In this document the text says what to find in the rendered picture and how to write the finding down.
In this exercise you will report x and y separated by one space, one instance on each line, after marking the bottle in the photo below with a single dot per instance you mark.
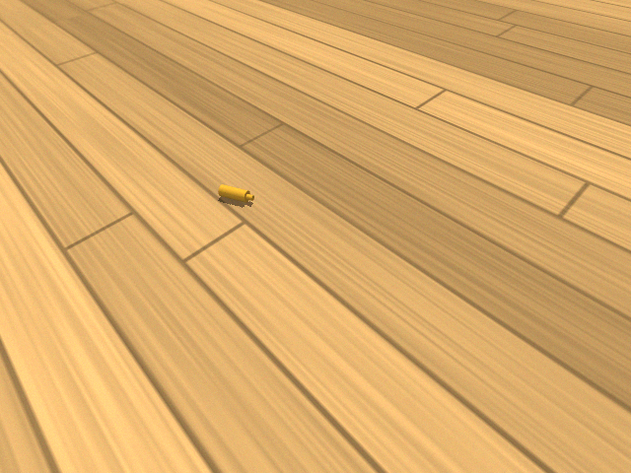
235 193

